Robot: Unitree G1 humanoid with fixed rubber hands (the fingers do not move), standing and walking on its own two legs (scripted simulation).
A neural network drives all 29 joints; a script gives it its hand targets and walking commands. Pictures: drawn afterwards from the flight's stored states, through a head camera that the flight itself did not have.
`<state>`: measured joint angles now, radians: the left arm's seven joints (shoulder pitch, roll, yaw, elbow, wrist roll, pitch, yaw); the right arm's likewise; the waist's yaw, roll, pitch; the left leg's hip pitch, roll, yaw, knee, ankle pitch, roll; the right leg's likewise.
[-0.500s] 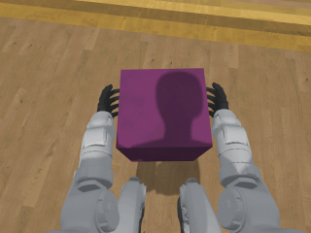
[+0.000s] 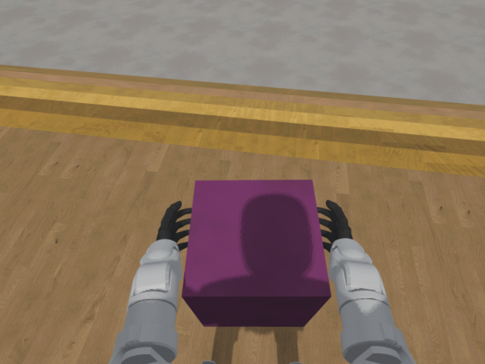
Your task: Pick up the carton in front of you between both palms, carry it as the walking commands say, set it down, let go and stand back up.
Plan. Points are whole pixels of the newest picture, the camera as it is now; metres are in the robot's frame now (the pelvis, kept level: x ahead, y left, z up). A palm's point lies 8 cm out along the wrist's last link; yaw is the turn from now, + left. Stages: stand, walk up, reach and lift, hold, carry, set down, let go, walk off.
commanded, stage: reach and lift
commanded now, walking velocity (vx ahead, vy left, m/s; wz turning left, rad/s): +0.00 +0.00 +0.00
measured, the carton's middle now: (253, 259) +0.32 +0.01 -0.08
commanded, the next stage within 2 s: hold in 1.22 s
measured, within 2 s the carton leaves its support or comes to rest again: neither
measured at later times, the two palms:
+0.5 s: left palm (158, 238) +0.30 +0.15 +0.06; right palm (356, 240) +0.30 -0.15 +0.06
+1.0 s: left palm (158, 230) +0.30 +0.15 +0.07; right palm (357, 231) +0.31 -0.15 +0.07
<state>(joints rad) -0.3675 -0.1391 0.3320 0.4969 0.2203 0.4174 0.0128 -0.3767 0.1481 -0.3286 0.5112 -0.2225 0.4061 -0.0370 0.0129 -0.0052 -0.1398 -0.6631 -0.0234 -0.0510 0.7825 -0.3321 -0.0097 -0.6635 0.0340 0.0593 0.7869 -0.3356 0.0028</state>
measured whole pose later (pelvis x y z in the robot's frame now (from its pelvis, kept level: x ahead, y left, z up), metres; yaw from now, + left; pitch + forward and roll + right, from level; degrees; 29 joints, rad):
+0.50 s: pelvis +0.00 +0.00 +0.03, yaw +0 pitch -5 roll +0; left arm -0.35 -0.17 0.33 0.40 0.30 0.61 -0.02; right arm -0.35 0.17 -0.34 0.41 -0.31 0.59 0.02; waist 0.00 0.00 0.02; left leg -0.19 -0.02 -0.05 0.49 -0.22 0.00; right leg -0.19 0.02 0.07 0.49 -0.23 0.00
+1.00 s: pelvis +0.02 +0.00 +0.04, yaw +0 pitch -5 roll +0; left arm -0.27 -0.15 0.24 0.29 0.28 0.66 -0.02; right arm -0.27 0.15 -0.25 0.30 -0.28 0.65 0.01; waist 0.00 0.00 0.03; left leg -0.09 -0.02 -0.06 0.39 -0.20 0.00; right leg -0.09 0.02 0.06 0.39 -0.21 0.00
